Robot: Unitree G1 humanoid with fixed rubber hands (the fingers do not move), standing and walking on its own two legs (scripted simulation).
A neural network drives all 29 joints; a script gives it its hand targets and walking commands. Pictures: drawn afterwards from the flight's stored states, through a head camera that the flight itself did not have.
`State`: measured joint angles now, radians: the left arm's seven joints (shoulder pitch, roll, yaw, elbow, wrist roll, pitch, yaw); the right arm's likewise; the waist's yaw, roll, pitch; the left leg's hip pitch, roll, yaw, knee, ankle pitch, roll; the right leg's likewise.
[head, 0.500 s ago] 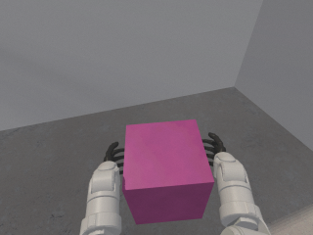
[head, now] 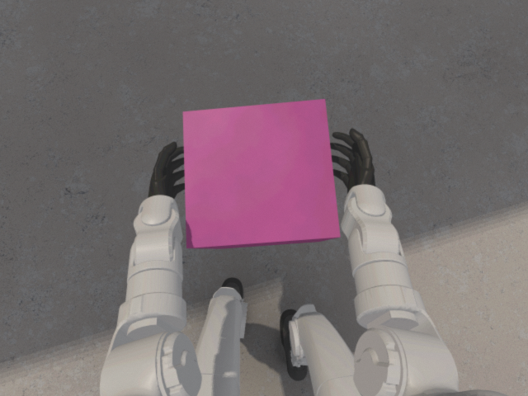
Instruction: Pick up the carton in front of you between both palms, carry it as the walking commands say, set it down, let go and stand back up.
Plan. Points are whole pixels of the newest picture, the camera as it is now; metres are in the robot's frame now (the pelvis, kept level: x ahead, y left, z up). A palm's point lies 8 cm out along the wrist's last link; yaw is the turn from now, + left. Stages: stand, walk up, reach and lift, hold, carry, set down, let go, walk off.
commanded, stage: set down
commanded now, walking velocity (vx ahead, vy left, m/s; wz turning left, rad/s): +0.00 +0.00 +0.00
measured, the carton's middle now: (263, 188) +0.42 +0.04 -0.16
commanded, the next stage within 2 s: none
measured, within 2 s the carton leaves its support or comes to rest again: rests again in 1.58 s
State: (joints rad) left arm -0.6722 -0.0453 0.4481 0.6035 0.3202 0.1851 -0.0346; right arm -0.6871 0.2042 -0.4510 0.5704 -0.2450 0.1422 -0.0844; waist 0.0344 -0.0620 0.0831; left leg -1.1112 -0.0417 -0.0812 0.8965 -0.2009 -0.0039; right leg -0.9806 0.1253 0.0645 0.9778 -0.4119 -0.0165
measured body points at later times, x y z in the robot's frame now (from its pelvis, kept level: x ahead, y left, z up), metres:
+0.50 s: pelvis -0.01 +0.02 -0.12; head +0.26 +0.05 +0.23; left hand +0.45 +0.20 -0.24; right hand +0.48 -0.10 -0.21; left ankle +0.11 +0.11 -0.67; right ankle +0.02 -0.11 -0.67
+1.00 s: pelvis -0.04 +0.01 -0.24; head +0.30 +0.04 +0.05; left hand +0.48 +0.21 -0.39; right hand +0.53 -0.09 -0.36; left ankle +0.11 +0.11 -0.67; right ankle +0.02 -0.11 -0.67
